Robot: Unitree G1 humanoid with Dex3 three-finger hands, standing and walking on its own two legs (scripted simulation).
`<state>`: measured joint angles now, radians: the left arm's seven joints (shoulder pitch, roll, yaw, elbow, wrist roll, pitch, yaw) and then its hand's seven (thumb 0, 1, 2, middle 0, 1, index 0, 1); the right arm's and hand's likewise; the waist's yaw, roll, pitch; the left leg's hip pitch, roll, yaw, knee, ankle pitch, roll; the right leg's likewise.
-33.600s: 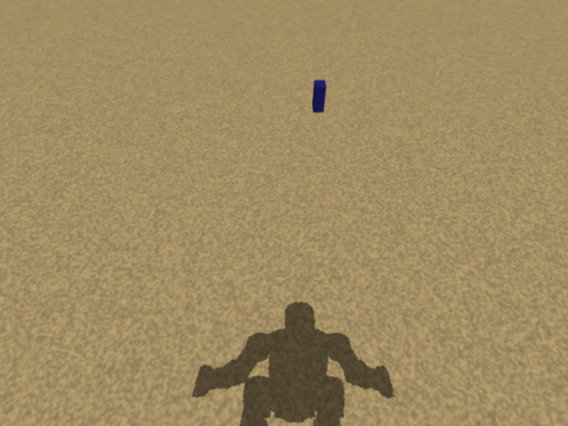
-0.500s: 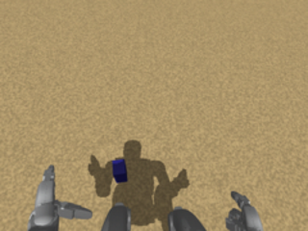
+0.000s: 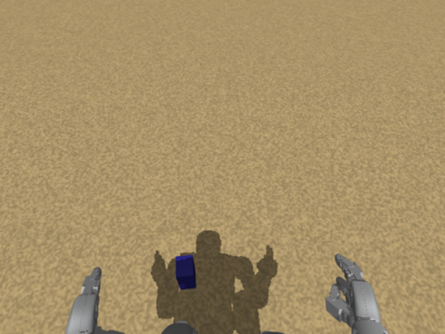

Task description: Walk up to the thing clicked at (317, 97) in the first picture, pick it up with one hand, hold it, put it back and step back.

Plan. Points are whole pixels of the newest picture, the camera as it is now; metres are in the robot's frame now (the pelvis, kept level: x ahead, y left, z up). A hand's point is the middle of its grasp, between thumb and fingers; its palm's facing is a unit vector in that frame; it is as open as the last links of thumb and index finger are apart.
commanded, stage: home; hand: left
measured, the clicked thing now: (186, 272) +0.42 +0.14 -0.63
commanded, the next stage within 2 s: stand in 1.32 s
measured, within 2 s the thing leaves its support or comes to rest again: neither
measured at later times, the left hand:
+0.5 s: hand (122, 322) +0.16 +0.18 -0.05, palm faces +0.10 -0.95 -0.28, open 17.0 cm
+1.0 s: hand (122, 323) +0.16 +0.18 -0.05, palm faces +0.10 -0.96 -0.27, open 17.2 cm
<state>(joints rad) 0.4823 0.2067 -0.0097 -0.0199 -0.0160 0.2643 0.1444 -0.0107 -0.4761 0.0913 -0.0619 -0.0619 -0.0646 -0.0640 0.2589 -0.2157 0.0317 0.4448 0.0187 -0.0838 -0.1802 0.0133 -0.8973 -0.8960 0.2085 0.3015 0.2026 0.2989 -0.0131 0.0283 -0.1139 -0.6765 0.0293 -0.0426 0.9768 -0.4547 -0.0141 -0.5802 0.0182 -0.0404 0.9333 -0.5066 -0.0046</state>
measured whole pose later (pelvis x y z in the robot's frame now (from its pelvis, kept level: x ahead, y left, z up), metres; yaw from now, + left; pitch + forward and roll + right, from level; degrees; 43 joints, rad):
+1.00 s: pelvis -0.01 +0.00 +0.00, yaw +0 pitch +7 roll -2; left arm 0.46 0.20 -0.01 0.01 -0.01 0.24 0.13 -0.01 -0.48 0.09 -0.06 -0.06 -0.06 -0.06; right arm 0.28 -0.21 0.03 0.50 0.01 -0.13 -0.18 0.02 -0.90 -0.90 0.21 0.30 0.20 0.30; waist -0.02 0.03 -0.10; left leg -0.65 0.03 -0.03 0.95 -0.43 -0.01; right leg -0.56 0.02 -0.03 0.92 -0.48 -0.01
